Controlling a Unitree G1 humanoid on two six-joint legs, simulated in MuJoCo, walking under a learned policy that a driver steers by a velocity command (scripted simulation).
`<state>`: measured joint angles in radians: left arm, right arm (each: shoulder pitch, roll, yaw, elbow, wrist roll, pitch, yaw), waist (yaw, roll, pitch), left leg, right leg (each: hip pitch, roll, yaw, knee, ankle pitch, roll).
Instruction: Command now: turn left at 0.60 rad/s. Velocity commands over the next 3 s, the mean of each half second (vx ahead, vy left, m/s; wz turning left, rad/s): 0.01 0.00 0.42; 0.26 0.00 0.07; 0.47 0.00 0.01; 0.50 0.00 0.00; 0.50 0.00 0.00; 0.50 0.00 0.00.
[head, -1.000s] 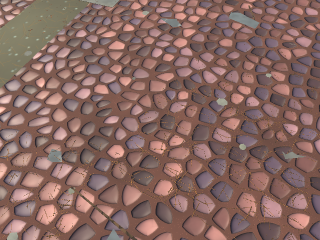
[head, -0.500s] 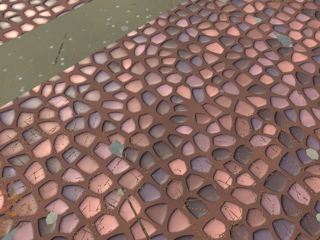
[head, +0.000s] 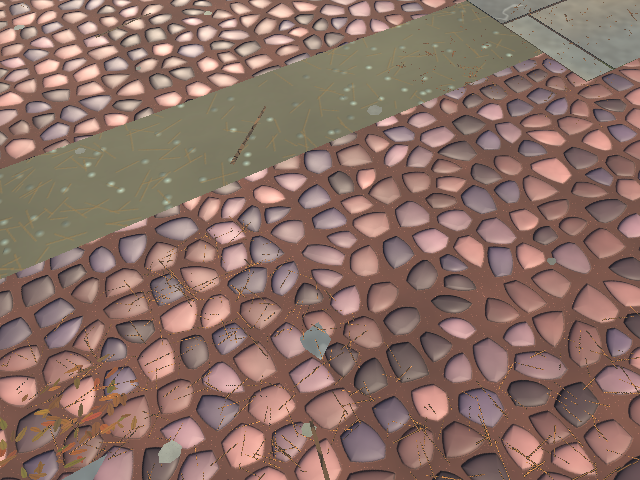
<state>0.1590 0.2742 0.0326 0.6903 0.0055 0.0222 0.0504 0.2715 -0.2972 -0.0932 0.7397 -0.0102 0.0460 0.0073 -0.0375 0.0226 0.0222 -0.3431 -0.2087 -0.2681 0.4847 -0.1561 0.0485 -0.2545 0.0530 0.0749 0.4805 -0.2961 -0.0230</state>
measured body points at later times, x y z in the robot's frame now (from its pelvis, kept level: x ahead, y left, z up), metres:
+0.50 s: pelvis -0.01 +0.00 +0.00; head +0.01 +0.02 +0.45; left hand +0.00 +0.29 -0.13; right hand +0.18 -0.21 -0.10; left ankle -0.05 +0.10 -0.74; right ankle +0.00 -0.11 -0.73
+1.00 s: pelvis +0.07 -0.02 +0.01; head +0.08 -0.05 +0.46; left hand +0.06 +0.25 -0.11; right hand +0.18 -0.28 -0.14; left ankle +0.00 +0.10 -0.68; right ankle +0.07 -0.10 -0.74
